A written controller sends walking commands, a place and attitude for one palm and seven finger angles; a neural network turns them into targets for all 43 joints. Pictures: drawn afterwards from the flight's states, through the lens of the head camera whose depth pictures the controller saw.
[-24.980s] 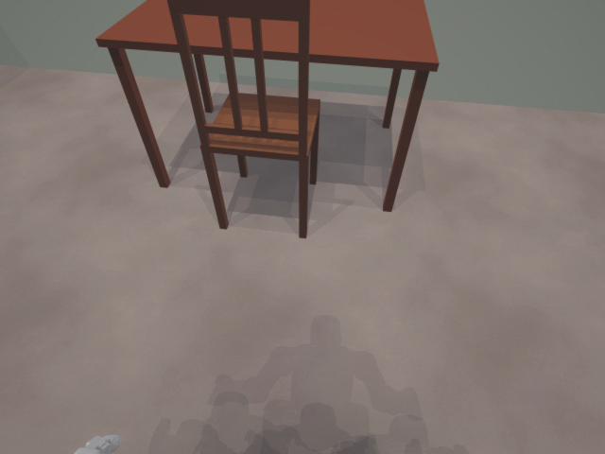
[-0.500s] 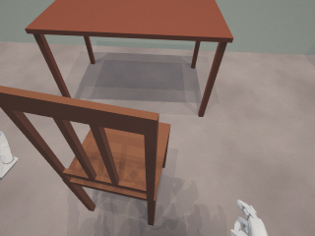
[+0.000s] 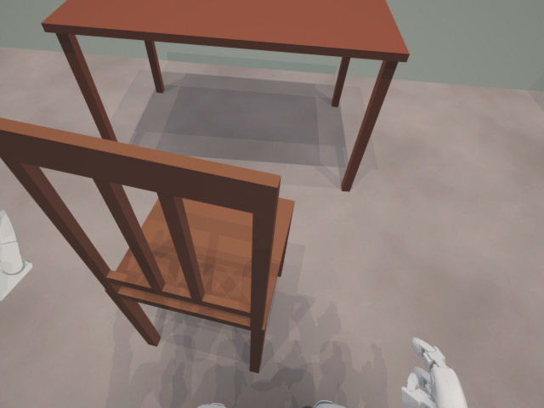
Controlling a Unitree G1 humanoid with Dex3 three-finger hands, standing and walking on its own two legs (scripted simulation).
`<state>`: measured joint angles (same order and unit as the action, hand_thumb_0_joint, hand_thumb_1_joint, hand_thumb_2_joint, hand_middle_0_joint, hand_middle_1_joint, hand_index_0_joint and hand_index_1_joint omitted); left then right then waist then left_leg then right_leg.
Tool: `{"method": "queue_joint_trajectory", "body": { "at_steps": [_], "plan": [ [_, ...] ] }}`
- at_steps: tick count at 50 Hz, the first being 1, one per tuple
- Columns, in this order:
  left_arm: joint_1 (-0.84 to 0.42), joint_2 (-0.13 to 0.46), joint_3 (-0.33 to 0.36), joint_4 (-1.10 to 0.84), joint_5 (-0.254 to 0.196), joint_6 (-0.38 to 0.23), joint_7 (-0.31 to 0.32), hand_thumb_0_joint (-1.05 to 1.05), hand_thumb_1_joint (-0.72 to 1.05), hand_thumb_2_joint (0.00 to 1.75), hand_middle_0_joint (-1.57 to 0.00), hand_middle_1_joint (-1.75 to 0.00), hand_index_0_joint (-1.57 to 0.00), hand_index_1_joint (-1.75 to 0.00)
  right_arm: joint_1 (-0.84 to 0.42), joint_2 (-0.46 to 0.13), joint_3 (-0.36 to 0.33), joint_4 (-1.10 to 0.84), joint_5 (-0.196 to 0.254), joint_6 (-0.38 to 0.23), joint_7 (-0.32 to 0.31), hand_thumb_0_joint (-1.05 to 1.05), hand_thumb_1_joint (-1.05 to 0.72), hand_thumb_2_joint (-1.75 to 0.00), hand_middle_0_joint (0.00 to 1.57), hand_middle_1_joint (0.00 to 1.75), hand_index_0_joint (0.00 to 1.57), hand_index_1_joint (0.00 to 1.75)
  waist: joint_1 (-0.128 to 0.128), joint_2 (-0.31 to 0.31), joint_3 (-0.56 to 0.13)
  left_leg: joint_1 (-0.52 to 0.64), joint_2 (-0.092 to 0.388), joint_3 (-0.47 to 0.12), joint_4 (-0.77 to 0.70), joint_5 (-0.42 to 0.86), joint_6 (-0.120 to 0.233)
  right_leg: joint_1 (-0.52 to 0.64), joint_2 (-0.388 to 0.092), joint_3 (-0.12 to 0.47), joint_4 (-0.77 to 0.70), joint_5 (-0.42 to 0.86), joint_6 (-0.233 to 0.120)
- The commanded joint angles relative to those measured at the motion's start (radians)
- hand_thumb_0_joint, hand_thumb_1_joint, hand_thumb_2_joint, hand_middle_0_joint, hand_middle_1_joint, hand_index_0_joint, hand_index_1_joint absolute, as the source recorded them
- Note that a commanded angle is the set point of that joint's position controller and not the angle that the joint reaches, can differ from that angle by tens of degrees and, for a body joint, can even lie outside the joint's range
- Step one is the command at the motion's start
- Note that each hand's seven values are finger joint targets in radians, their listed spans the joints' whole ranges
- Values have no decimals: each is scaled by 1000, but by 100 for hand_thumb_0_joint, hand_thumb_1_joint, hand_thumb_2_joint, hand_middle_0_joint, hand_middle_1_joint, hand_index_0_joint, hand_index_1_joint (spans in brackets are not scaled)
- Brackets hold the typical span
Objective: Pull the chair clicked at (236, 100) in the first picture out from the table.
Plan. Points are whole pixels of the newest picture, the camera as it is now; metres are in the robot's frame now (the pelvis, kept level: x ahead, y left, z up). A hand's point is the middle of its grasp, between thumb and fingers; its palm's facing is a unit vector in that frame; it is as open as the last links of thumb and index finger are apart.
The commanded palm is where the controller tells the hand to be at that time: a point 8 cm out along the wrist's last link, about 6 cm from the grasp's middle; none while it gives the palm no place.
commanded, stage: step back with the hand held close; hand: left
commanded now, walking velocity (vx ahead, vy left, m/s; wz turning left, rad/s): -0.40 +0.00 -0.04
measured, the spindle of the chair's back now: (137, 243) +0.38 +0.26 -0.04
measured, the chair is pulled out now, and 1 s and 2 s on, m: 0.59 0.59 0.59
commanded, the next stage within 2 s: stop stepping back and stand still in 0.36 s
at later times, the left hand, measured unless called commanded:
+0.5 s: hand out of the picture +0.12 +0.23 +0.17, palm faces +0.32 -0.79 -0.52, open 7.4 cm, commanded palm +0.05 +0.28 +0.19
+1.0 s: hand out of the picture +0.01 +0.24 +0.19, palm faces +0.44 -0.77 -0.46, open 7.4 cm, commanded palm -0.04 +0.28 +0.19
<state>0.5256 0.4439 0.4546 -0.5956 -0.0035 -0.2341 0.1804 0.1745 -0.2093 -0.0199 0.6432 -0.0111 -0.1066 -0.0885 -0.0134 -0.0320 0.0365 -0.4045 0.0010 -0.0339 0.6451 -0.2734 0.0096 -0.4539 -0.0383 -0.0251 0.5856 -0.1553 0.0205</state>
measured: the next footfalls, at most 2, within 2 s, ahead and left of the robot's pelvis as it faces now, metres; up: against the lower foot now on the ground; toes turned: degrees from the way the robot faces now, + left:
right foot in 0.20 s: +0.01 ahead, -0.15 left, +0.00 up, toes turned -4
left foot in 0.42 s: -0.02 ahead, +0.11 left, +0.00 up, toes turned -1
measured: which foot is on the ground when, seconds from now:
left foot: down 0.00-0.24, up 0.26-0.40, down 0.42-0.98, up 1.00-1.00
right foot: down 0.00-0.00, up 0.02-0.18, down 0.20-0.80, up 0.82-0.92, down 0.94-1.00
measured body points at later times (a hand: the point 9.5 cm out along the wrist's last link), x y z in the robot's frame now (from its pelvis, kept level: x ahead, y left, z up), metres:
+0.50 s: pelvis -0.10 -0.02 +0.01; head -0.06 +0.01 +0.46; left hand +0.10 +0.27 +0.20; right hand +0.06 -0.27 -0.06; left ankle -0.06 +0.11 -0.72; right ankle -0.06 -0.14 -0.70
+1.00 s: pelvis -0.18 -0.02 +0.01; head -0.21 -0.01 +0.46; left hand -0.02 +0.28 +0.21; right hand -0.06 -0.26 -0.07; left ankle -0.13 +0.09 -0.71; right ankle -0.15 -0.14 -0.72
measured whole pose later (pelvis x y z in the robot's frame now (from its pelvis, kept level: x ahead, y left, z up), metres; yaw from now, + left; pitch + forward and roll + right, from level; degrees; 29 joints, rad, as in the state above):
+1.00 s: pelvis -0.18 -0.02 +0.01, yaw +0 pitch -2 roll -2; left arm 0.53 0.44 0.42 -0.46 -0.01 -0.21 0.14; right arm 0.32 -0.19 0.01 0.66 0.00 -0.12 -0.07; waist -0.02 -0.01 -0.05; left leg -0.34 0.01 -0.01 0.65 -0.38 0.03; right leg -0.25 0.01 -0.05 0.51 -0.22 -0.03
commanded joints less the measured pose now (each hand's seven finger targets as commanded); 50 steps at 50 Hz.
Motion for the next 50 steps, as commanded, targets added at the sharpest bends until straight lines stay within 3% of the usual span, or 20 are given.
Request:
{"method": "queue_joint_trajectory", "body": {
  "at_steps": [1,4,6,10,12,14,18,19,20,21,23,26,29,32,34,37,41,45,48,50],
  "plan": [
    [19,186,178,-189,4,-54,20,0,90,90,-20,-30,-20,-30,-75,-125,-47,-172,-1,-75,-17,0,-90,-90,20,30,20,30,5,395,-186,-146,317,-295,-401,-27,147,210,25,38,324,-228,-7],
    [1,157,126,-200,-15,-69,12,0,90,90,-20,-30,-20,-30,-25,-113,-52,-130,-6,-104,-6,0,-90,-90,20,30,20,30,24,219,-184,137,286,-222,-248,525,134,59,9,41,206,-299,-23],
    [12,159,111,-185,-17,-68,6,0,90,90,-20,-30,-20,-30,-26,-120,-44,-117,-4,-112,-1,0,-90,-90,20,30,20,30,27,235,-205,232,278,-187,-204,631,115,110,1,24,26,-194,-25],
    [-53,178,107,-138,-10,-72,-11,0,90,90,-20,-30,-20,-30,-57,-129,-29,-115,-11,-107,1,0,-90,-90,20,30,20,30,28,121,-155,98,187,-89,-103,269,35,245,-62,59,-217,214,-43],
    [-74,172,76,-124,-27,-57,-12,0,90,90,-20,-30,-20,-30,-34,-117,-49,-121,4,-90,-2,0,-90,-90,20,30,20,30,5,-119,-203,127,26,23,97,85,-34,156,-240,232,-248,369,-145],
    [-27,194,118,-120,-33,-46,-2,0,90,90,-20,-30,-20,-30,-72,-90,-50,-138,6,-71,3,0,-90,-90,20,30,20,30,27,-168,-179,49,-3,-18,323,-169,-28,114,-346,255,-301,320,-229],
    [87,182,156,-129,-28,-34,4,0,90,90,-20,-30,-20,-30,-82,-67,-10,-166,6,-34,-7,0,-90,-90,20,30,20,30,3,-99,-183,57,27,16,-161,-33,-14,255,-213,112,-121,429,-119],
    [95,182,152,-160,-30,-42,4,0,90,90,-20,-30,-20,-30,-67,-84,-20,-168,8,-30,-13,0,-90,-90,20,30,20,30,1,-14,-209,113,73,-6,-300,191,6,265,-149,77,-30,366,-63],
    [86,191,148,-220,-25,-58,1,0,90,90,-20,-30,-20,-30,-66,-116,-40,-183,9,-38,-12,0,-90,-90,20,30,20,30,14,157,-236,152,226,-166,-324,434,64,211,-57,36,75,189,-12],
    [107,185,137,-208,-27,-57,-7,0,90,90,-20,-30,-20,-30,-58,-116,-51,-186,14,-43,-5,0,-90,-90,20,30,20,30,11,267,-243,226,323,-201,-318,548,103,101,-15,25,206,-170,-6],
    [75,195,148,-255,-47,-65,-8,0,90,90,-20,-30,-20,-30,-61,-103,-44,-173,-9,-81,0,0,-90,-90,20,30,20,30,10,348,-230,181,354,-221,-303,626,163,15,12,68,397,-383,-7],
    [46,185,123,-265,-36,-42,-2,0,90,90,-20,-30,-20,-30,-13,-114,-42,-164,21,-90,19,0,-90,-90,20,30,20,30,24,265,-235,235,253,-97,-214,481,97,130,-9,11,91,-272,-9],
    [36,179,110,-148,-30,-21,3,0,90,90,-20,-30,-20,-30,-18,-122,-23,-160,31,-89,14,0,-90,-90,20,30,20,30,7,101,-118,-4,133,-43,-159,-234,28,326,-48,43,-247,-123,-26],
    [-90,180,91,-68,-30,6,5,0,90,90,-20,-30,-20,-30,4,-126,-33,-125,20,-78,4,0,-90,-90,20,30,20,30,-14,-139,-65,165,7,35,217,-207,-13,-88,-251,311,-445,-603,-145],
    [-101,163,71,-35,-31,24,10,0,90,90,-20,-30,-20,-30,-15,-115,-22,-119,20,-63,-1,0,-90,-90,20,30,20,30,-21,-190,-65,224,13,37,241,-153,4,-142,-253,241,-431,-561,-147],
    [-110,153,59,-49,-18,9,7,0,90,90,-20,-30,-20,-30,-32,-120,-3,-138,10,-61,-13,0,-90,-90,20,30,20,30,-20,-11,-14,191,38,14,-128,-210,29,-61,-162,132,-297,-507,-91],
    [-70,175,90,-106,12,-16,-5,0,90,90,-20,-30,-20,-30,-25,-115,-14,-173,18,-82,2,0,-90,-90,20,30,20,30,3,409,-50,-161,243,-312,-569,-638,129,230,39,-20,277,-285,2],
    [-28,159,75,-27,6,-27,-20,0,90,90,-20,-30,-20,-30,-16,-116,-14,-155,18,-84,17,0,-90,-90,20,30,20,30,30,119,-5,-180,139,-128,-334,-397,76,374,28,-32,-152,-253,-34],
    [-123,203,106,-82,-20,-38,-18,0,90,90,-20,-30,-20,-30,9,-110,-22,-141,7,-72,8,0,-90,-90,20,30,20,30,-18,-83,-69,8,-5,49,55,-198,17,172,-194,301,-392,-434,-167],
    [-108,150,72,-24,-21,-22,-9,0,90,90,-20,-30,-20,-30,33,-108,-26,-112,13,-78,7,0,-90,-90,20,30,20,30,-16,-131,-83,149,6,50,81,-148,22,56,-227,310,-406,-487,-191]
  ]
}}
